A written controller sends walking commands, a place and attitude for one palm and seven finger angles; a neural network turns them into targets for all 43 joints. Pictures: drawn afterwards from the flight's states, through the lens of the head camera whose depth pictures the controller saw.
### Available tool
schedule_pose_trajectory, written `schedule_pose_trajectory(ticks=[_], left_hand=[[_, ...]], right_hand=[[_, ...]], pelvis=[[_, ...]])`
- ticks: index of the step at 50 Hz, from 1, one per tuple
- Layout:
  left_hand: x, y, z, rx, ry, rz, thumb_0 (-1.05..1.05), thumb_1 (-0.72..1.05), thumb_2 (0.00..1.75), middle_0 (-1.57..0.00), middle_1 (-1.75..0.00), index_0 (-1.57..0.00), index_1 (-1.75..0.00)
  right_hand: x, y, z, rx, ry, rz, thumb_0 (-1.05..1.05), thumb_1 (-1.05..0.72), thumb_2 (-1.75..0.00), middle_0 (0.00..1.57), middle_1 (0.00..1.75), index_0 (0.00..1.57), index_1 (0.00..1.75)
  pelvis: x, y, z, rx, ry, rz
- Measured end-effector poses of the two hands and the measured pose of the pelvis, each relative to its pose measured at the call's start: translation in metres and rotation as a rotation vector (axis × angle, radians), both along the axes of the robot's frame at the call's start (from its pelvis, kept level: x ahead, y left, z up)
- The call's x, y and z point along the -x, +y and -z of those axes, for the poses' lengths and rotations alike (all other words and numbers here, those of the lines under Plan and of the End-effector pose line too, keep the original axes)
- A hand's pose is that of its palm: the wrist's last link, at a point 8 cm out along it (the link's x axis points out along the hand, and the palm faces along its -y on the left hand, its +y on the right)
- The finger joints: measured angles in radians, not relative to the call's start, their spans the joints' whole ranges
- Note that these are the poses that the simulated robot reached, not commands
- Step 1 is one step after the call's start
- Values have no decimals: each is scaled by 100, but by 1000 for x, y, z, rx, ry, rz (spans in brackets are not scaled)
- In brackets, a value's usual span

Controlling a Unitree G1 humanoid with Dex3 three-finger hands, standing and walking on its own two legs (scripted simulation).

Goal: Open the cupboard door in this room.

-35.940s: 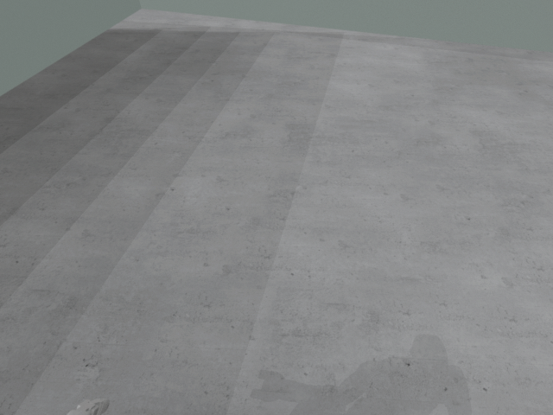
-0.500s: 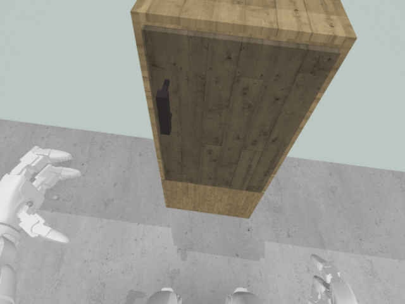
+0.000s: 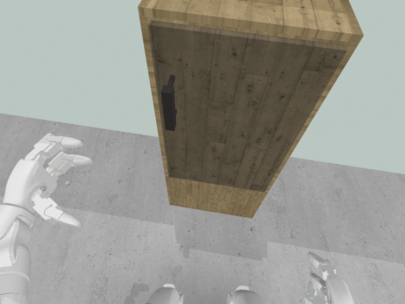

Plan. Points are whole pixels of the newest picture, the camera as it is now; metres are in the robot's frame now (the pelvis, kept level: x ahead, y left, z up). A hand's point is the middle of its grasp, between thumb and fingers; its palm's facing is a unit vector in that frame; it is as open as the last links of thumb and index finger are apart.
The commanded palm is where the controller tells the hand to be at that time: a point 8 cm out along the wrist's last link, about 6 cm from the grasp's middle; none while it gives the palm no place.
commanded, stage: move the hooked fingers beside the handle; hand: left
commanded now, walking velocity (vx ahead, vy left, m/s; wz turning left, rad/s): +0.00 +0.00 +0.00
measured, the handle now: (171, 103) +0.54 +0.11 +0.05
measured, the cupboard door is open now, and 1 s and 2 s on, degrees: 0 0 0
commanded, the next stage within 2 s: none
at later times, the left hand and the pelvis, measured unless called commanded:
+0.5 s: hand (99, 153) +0.38 +0.23 +0.06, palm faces -0.11 -0.99 -0.01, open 14.0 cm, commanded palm +0.36 +0.28 +0.06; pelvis +0.01 +0.00 +0.00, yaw -1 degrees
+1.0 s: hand (123, 128) +0.45 +0.20 +0.06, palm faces -0.11 -0.99 -0.01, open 14.0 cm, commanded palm +0.44 +0.25 +0.06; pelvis +0.01 +0.00 -0.01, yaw -2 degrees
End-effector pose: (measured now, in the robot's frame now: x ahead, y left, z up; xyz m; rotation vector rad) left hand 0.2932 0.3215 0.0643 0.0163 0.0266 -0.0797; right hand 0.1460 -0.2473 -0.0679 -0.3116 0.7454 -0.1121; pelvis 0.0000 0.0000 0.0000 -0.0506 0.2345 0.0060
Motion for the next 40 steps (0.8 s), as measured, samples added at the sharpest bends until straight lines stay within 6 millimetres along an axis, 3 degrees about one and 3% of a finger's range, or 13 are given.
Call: schedule_pose_trajectory(ticks=[10,17,40], left_hand=[[-37,-15,0,6,5,24,-1,-50,30,-30,-120,-30,-120],[-50,-23,-2,1,-5,27,-1,-50,30,-30,-119,-30,-120],[-114,-53,3,7,9,23,-1,-50,30,-30,-120,-30,-120]], right_hand=[[21,-5,3,-3,59,57,1,-90,-90,20,30,20,30],[35,-6,8,-11,120,89,1,-90,-90,20,30,20,30],[60,-12,25,-16,262,147,0,-90,-90,20,30,20,30]], pelvis=[[-2,2,-1,-6,17,18],[-6,3,-2,-9,29,26],[-7,1,2,-14,69,32]])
